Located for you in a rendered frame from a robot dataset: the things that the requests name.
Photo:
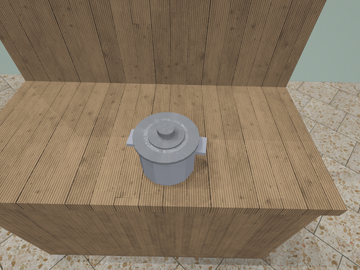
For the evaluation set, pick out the lid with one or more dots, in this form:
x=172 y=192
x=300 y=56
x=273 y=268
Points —
x=165 y=151

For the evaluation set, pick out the table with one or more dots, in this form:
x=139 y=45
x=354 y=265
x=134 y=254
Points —
x=93 y=69

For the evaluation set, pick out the pot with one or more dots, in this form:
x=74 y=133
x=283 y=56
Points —
x=172 y=174

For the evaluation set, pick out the knob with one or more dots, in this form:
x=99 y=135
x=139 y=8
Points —
x=165 y=129

